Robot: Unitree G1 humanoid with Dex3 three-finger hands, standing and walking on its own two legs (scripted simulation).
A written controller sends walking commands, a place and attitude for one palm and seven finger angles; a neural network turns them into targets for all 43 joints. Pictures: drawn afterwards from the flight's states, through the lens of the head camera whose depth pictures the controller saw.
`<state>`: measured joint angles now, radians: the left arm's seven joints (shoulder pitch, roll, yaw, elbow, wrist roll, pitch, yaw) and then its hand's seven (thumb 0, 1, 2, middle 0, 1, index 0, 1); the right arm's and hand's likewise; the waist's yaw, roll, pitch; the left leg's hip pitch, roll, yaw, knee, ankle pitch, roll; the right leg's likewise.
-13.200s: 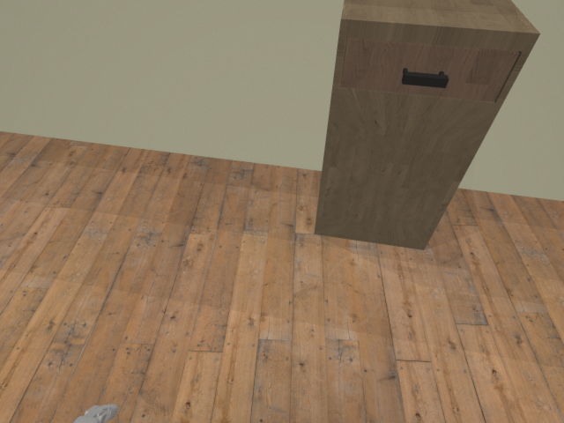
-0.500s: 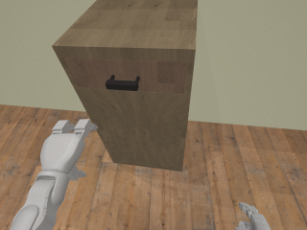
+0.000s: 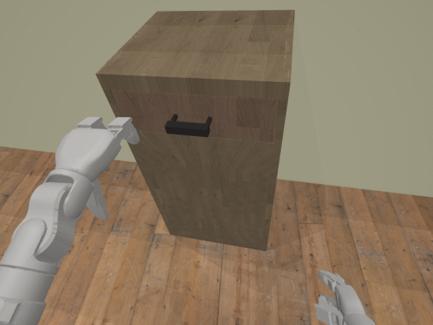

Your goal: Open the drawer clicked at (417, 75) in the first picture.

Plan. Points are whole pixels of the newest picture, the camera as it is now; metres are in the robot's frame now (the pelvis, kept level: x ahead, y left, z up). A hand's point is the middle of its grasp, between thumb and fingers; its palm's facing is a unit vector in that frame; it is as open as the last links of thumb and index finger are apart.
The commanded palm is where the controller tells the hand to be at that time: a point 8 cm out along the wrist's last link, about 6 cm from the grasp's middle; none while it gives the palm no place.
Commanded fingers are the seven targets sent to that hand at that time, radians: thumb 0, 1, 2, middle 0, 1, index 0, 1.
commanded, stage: raise the hand with hooked fingers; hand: left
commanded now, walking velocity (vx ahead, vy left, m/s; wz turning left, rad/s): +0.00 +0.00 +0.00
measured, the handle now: (189, 123) +0.58 +0.18 +0.02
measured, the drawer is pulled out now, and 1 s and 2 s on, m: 0.00 0.00 0.00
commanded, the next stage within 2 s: move the hooked fingers above the handle in 0.34 s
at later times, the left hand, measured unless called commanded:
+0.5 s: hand (113, 175) +0.31 +0.23 +0.14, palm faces +0.08 -0.04 -1.00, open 13.9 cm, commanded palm +0.29 +0.22 +0.19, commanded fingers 0.00 -0.50 0.30 -0.30 -1.20 -0.30 -1.20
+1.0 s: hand (148, 154) +0.39 +0.20 +0.11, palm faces -0.03 -0.01 -1.00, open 13.9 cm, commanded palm +0.37 +0.21 +0.17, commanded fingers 0.00 -0.50 0.30 -0.30 -1.20 -0.30 -1.20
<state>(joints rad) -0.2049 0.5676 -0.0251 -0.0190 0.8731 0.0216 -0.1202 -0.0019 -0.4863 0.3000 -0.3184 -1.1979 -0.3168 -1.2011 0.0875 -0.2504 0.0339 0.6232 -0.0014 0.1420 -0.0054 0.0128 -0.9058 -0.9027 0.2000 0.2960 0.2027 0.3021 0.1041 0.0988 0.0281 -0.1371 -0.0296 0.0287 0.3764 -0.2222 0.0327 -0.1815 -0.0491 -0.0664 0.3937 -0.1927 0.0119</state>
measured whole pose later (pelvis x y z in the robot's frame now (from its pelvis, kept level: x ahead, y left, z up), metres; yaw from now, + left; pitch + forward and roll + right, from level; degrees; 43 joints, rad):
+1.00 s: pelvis +0.00 -0.01 +0.00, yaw -1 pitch +4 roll +1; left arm -0.47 0.51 -0.11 0.37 0.93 -0.04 -0.05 0.00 -0.49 0.30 -0.32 -1.20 -0.31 -1.21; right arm 0.20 -0.29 -0.02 0.66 0.02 0.15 -0.02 0.01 -0.91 -0.90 0.20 0.30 0.20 0.30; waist 0.04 0.09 0.00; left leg -0.25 -0.02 0.04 0.40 -0.22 0.02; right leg -0.31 -0.04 -0.05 0.43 -0.19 0.00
